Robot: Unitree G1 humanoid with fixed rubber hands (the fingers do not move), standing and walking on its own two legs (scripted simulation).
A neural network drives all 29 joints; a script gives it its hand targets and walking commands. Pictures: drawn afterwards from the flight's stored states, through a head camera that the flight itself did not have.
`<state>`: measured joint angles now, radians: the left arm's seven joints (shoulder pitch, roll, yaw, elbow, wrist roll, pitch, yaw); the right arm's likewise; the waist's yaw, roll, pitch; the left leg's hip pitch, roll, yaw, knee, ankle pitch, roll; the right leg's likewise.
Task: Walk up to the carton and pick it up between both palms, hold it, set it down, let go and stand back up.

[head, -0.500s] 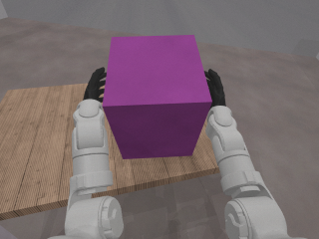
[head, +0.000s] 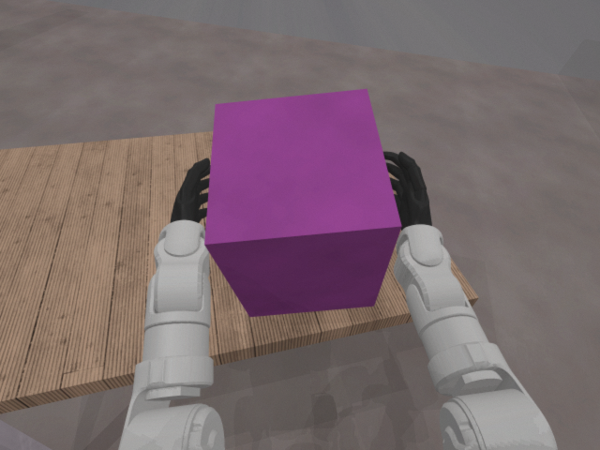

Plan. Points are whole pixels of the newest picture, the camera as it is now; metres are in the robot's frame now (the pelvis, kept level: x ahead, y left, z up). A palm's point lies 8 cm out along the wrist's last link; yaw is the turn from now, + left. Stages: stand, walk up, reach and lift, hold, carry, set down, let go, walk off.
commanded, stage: set down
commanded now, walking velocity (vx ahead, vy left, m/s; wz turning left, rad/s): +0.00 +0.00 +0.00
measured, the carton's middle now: (302, 214) +0.41 +0.00 +0.11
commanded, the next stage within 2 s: none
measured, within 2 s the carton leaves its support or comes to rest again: neither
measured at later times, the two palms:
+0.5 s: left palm (209, 231) +0.38 +0.13 +0.10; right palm (414, 226) +0.38 -0.16 +0.12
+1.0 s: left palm (208, 238) +0.39 +0.13 +0.07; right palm (404, 230) +0.39 -0.16 +0.10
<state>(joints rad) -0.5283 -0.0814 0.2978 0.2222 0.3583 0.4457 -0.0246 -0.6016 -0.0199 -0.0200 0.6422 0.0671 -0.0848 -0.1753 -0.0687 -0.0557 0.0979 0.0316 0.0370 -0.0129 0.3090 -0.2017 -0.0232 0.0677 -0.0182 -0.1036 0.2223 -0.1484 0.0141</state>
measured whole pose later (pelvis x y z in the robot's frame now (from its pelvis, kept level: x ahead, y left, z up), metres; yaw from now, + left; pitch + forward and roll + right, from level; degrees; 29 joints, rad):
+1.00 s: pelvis +0.00 +0.00 +0.00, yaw -2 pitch +0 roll -1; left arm -0.67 -0.10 0.43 0.71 0.35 0.13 0.04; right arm -0.72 0.05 -0.42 0.97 -0.25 -0.23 -0.06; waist 0.00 -0.03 0.03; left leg -0.13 0.05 0.02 0.30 -0.18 -0.03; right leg -0.11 -0.01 -0.07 0.22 -0.12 0.01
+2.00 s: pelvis +0.00 +0.00 +0.00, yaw -3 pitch +7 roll -1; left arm -0.70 -0.10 0.53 0.92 0.38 -0.10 0.06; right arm -0.74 0.07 -0.56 1.01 -0.41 -0.31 -0.04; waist 0.01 -0.01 -0.02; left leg -0.26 0.05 0.04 0.31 -0.17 -0.02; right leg -0.25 -0.01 -0.06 0.25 -0.11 0.01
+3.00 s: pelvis +0.01 +0.00 +0.00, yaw -4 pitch +9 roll -1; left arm -0.69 -0.16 0.61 0.88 0.47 -0.21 0.05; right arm -0.69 0.09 -0.59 0.94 -0.45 -0.33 -0.02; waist 0.01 -0.03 0.00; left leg -0.27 0.05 0.06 0.30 -0.18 -0.02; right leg -0.29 0.00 -0.03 0.26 -0.12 0.00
